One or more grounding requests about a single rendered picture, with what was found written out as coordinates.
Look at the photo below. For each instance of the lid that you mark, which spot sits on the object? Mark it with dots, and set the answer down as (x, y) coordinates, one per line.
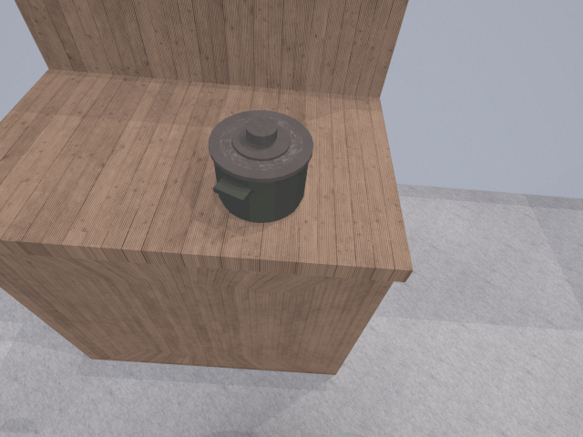
(235, 155)

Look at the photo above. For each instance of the knob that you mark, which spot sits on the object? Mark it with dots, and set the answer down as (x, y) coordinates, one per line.
(261, 131)

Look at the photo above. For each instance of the pot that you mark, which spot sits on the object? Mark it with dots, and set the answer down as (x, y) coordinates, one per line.
(260, 202)

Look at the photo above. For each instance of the table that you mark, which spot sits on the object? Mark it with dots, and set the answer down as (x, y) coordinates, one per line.
(110, 230)

